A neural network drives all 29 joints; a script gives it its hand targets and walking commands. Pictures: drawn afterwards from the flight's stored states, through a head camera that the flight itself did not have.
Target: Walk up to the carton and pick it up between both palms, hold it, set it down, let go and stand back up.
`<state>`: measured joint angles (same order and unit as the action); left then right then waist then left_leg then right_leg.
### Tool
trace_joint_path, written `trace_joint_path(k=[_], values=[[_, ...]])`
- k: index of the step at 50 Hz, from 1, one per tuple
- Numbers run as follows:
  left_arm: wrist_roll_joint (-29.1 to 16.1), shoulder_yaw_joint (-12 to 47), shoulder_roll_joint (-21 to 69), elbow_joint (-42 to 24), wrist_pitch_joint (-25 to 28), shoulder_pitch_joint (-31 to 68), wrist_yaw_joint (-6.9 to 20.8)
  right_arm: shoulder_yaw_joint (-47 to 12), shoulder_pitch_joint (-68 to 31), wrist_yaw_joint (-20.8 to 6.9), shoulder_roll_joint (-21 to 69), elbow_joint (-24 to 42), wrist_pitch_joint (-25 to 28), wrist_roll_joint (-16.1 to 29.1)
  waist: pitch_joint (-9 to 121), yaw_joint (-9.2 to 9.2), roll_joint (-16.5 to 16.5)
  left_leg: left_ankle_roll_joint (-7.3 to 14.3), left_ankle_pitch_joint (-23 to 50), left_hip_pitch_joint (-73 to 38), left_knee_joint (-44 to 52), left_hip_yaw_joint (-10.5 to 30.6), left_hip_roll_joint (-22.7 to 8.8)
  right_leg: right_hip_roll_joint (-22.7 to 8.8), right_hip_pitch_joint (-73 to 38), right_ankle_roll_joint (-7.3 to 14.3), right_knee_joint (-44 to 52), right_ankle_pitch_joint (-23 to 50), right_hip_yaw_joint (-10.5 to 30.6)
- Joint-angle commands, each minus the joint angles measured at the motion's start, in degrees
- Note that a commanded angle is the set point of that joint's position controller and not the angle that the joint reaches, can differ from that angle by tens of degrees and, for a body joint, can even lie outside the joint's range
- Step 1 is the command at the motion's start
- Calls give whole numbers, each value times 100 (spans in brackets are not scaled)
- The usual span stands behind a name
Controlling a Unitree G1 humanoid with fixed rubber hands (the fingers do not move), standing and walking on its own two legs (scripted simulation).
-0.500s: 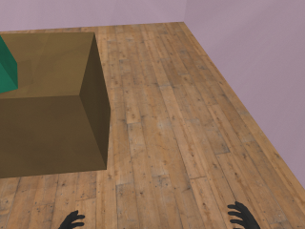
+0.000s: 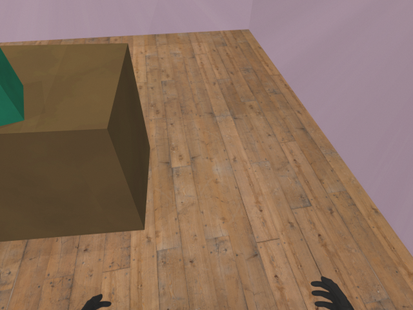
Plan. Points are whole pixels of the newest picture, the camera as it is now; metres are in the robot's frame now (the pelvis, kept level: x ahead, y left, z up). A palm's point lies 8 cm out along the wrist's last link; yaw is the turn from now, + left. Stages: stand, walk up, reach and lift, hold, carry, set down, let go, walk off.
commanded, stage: stand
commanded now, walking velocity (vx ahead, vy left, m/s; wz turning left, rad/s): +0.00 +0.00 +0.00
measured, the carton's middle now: out of the picture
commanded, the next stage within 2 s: walk up in 0.50 s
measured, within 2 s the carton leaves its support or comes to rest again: neither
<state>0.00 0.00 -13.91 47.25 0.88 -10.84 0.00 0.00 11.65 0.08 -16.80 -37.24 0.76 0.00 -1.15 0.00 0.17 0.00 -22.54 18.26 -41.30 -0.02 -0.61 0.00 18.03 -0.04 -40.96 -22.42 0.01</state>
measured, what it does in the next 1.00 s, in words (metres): lifts its left foot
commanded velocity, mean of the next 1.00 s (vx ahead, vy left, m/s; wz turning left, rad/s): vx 0.00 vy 0.00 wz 0.00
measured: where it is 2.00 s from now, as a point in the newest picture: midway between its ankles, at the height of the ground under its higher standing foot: outside the picture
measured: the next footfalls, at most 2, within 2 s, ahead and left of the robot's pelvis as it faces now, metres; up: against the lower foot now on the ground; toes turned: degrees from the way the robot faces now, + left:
left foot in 1.06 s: +0.10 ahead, +0.24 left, +0.00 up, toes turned +4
right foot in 1.48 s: +0.07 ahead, +0.10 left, +0.00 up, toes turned -1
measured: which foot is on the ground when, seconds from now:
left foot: down 0.00-0.72, up 0.74-1.00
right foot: down 0.00-1.00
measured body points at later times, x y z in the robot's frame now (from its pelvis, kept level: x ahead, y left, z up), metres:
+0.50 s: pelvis +0.00 +0.00 +0.00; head +0.01 +0.00 +0.45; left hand +0.11 +0.26 -0.13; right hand +0.14 -0.27 -0.10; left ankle -0.01 +0.12 -0.72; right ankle -0.01 -0.12 -0.72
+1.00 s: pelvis -0.01 +0.08 -0.01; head +0.01 +0.06 +0.44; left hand +0.02 +0.41 -0.11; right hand +0.13 -0.22 -0.12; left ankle +0.05 +0.21 -0.69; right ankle -0.01 -0.12 -0.71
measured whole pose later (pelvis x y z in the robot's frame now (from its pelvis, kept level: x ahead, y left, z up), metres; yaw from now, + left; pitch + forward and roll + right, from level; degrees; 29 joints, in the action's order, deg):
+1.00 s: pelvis -0.01 +0.08 -0.01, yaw +2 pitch -1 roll -3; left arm 0.0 0.0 -21.0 52.5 3.6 -18.7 -3.6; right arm 1.3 11.6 -4.2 -25.9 -41.9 -3.5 -0.9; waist -1.6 0.0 7.5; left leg 0.0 -24.4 33.3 -58.8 2.7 -3.9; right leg -4.3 18.0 -0.4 -41.4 -23.0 0.0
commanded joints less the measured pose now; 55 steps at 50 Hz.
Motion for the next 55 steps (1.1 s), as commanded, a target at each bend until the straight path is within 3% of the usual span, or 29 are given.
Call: trace_joint_path(k=[1,7,16,17,19,27,34,35,36,37,38,40,42,44,45,47,49,50,51,52,53,54,55], values=[[110,-524,-1607,-379,265,487,-29,468,-328,117,-1297,9,328,-151,454,38,235,414,1884,-350,806,450,-510,-489,-282,467,709,1836,561],[113,-506,-1645,-269,261,563,-40,473,-354,120,-1334,-79,318,-127,381,13,103,399,1890,-354,816,426,-511,-508,-271,474,779,1934,578],[93,-487,-1588,-101,262,592,-37,461,-303,128,-1328,-242,332,-142,431,2,167,404,2086,-463,792,466,-545,-517,-298,468,793,2069,552],[78,-462,-1582,-67,276,515,-29,461,-343,125,-1321,-239,335,-131,445,-3,294,415,2148,-496,812,475,-555,-519,-260,487,785,2080,592],[100,-476,-1611,-36,261,566,-31,460,-307,127,-1349,-278,306,-115,473,7,126,417,2092,-436,858,478,-548,-523,-376,473,782,2099,583],[73,-466,-1635,89,236,627,-37,439,-311,136,-1377,-403,322,-115,383,13,294,408,2213,-482,953,496,-568,-525,-334,472,840,2126,614],[76,-461,-1627,245,256,597,-39,447,-311,147,-1351,-493,302,-126,473,1,190,424,2313,-525,879,476,-564,-543,-425,469,860,2211,653],[37,-798,-2673,469,362,-1037,-300,746,-656,-89,-1862,214,42,-501,354,503,561,502,1825,1138,-451,429,-138,-1131,-1501,934,1019,1290,1286],[96,-958,-3177,577,402,-1750,-433,727,-995,-151,-1554,431,-73,-522,191,751,-325,164,270,2755,-1784,60,170,-2255,-2321,1619,1782,1489,2866],[81,-990,-3173,468,441,-1588,-490,749,-987,-137,-1548,466,-165,-618,0,641,-19,52,-1078,3228,-2399,738,-42,-2864,-2209,1927,1961,2109,3374],[62,-1001,-3085,368,459,-1247,-538,784,-785,-158,-1622,409,-225,-636,-120,456,295,23,-918,3170,-2604,937,-248,-2941,-1904,1926,1960,2052,3157],[118,-1066,-2915,241,486,-945,-542,806,-543,-259,-1575,325,-246,-571,-283,269,337,16,-733,2752,-2742,890,-407,-2729,-1332,1786,1910,1994,2740],[185,-1058,-2744,107,524,-858,-513,863,-449,-385,-1628,268,-301,-520,-273,161,-201,3,-449,2535,-2642,890,-463,-2347,-1156,1547,1703,2278,2090],[215,-1045,-2750,27,537,-848,-518,872,-470,-448,-1639,332,-332,-490,-228,135,-603,-24,-366,2481,-2365,862,-592,-2254,-993,1499,1504,2379,1826],[200,-1035,-2884,49,562,-737,-521,869,-539,-491,-1748,374,-343,-585,-16,143,-800,41,-282,2326,-2111,701,-548,-2249,-923,1561,1346,2045,1883],[240,-1047,-3075,-62,595,-519,-556,909,-603,-555,-1828,380,-365,-552,-78,61,-1142,112,-248,2103,-1651,762,-700,-2407,-548,1621,1341,1396,1945],[248,-1007,-3093,-203,583,-239,-565,929,-562,-613,-1902,263,-337,-450,-123,-43,-1120,86,-216,1426,-1033,596,-711,-2247,3,1437,1303,762,1429],[251,-979,-3168,-227,556,11,-548,965,-250,-614,-1970,106,-314,-432,3,-265,-1182,143,56,779,-580,440,-635,-2039,409,1276,1043,535,1065],[240,-942,-3096,-231,516,228,-521,1003,249,-614,-1999,-89,-278,-415,94,-573,-972,129,440,-153,-82,270,-519,-1694,1047,1056,570,267,628],[277,-820,-2780,-256,463,433,-502,1088,1196,-570,-2016,-404,-249,-456,361,-1063,-295,132,437,-1260,341,180,-228,-1199,1653,707,-794,355,-73],[289,-611,-2110,-230,430,91,-517,1170,1760,-480,-2371,-594,-225,-522,332,-1203,1375,199,-79,-1788,1256,1163,-417,-381,2568,340,-2648,-868,-721],[218,-464,-1777,-275,352,-133,-558,1139,1369,-381,-2720,-440,-193,-486,-115,-889,2325,197,104,-1121,2348,3030,-1182,358,3224,201,-3605,-1809,-513],[103,-515,-2188,-181,268,-322,-607,1116,728,-344,-2855,-226,-198,-370,-288,-544,1589,385,-1096,-458,2959,3443,-1449,13,2937,250,-3530,-1288,-198]])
